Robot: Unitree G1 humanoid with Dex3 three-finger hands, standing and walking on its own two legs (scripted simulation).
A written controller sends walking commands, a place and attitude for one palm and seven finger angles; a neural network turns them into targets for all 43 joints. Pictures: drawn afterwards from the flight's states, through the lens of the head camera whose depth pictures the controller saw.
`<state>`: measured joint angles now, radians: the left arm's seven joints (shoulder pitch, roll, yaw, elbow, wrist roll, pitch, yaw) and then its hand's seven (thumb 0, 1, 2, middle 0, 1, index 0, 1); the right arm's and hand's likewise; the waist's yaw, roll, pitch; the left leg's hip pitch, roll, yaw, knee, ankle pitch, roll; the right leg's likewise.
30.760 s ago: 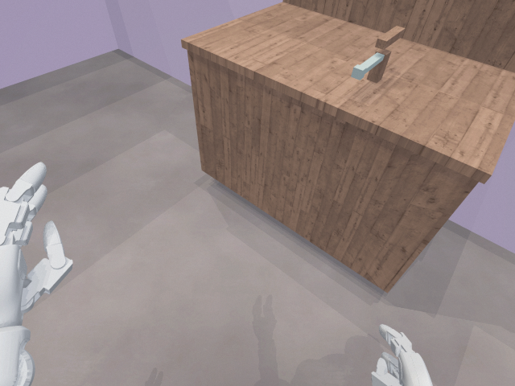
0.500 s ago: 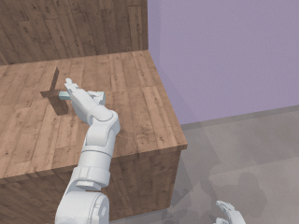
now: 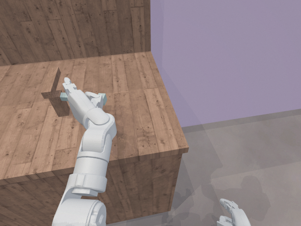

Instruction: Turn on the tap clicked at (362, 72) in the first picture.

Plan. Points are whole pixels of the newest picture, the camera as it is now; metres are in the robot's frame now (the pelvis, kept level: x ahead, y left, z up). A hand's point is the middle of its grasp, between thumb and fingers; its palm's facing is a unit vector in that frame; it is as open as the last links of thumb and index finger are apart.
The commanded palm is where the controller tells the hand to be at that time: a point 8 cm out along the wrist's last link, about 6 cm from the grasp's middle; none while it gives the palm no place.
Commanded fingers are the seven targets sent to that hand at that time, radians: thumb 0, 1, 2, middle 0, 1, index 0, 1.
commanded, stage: draw the hand back beside the body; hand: left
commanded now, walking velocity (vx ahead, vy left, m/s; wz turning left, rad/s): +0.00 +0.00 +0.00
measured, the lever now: (101, 99) +0.47 +0.21 +0.08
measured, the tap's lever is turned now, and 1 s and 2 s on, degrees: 73 73 73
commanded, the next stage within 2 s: step back with the hand held close in 1.44 s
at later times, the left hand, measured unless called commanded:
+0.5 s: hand (74, 128) +0.28 +0.20 +0.16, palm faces +0.27 -0.94 -0.23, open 7.7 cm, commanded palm +0.25 +0.24 +0.17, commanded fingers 0.00 0.90 0.90 -0.18 -0.23 -0.18 -0.23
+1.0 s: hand (43, 149) +0.22 +0.25 +0.16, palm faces +0.32 -0.90 -0.28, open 7.5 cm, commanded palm +0.18 +0.29 +0.17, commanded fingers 0.00 0.90 0.90 -0.20 -0.30 -0.20 -0.30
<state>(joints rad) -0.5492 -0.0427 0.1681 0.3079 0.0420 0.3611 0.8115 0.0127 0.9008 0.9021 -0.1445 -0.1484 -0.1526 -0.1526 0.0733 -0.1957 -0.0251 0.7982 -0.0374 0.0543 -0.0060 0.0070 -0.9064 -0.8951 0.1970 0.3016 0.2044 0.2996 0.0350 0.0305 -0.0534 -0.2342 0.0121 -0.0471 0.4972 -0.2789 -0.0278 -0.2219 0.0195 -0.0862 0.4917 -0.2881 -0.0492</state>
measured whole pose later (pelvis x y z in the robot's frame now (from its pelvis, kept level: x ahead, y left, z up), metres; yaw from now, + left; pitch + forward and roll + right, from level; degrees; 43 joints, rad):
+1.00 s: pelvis -0.01 +0.03 +0.01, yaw -2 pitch -6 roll -1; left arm 0.30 0.30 0.20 -0.28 -0.07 -0.12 0.12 0.01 0.89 0.90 -0.19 -0.28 -0.20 -0.28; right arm 0.17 -0.22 0.00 0.66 0.00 -0.03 -0.03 0.01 -0.90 -0.90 0.20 0.30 0.21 0.30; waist 0.05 0.06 0.05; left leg -0.05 0.00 0.01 0.36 -0.21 0.01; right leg -0.04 0.00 -0.03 0.32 -0.19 -0.01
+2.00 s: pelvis -0.06 +0.03 +0.00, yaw -2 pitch +0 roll -1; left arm 0.51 0.38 0.31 -0.49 -0.05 -0.15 0.12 0.01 0.89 0.90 -0.21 -0.30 -0.22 -0.30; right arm 0.17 -0.23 -0.02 0.55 0.01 0.01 -0.07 0.01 -0.91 -0.90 0.20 0.30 0.20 0.30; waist 0.02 0.03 0.06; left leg -0.30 0.00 0.00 0.50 -0.20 0.02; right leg -0.29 0.00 -0.04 0.46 -0.17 0.00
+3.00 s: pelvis -0.13 +0.03 +0.00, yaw +1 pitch +4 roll +1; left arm 0.50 0.38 0.30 -0.58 -0.03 -0.19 0.13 0.01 0.89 0.90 -0.21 -0.30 -0.22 -0.30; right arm 0.15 -0.18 -0.01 0.59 -0.01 -0.01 -0.06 0.01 -0.90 -0.89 0.20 0.30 0.21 0.30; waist 0.00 -0.04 0.00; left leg -0.40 0.00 -0.01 0.74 -0.35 -0.02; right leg -0.36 0.03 0.05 0.51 -0.22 -0.02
